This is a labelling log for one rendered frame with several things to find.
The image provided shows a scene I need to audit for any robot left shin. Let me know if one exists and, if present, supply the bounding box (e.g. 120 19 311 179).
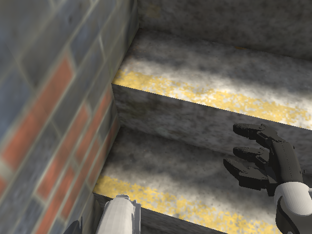
104 194 131 209

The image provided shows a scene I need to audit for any right robot forearm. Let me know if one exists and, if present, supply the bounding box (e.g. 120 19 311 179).
274 181 312 234

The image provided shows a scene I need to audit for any robot left thigh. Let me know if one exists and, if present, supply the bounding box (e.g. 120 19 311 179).
96 197 141 234

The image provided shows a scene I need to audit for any right robot hand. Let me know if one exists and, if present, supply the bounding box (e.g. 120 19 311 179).
223 123 305 197

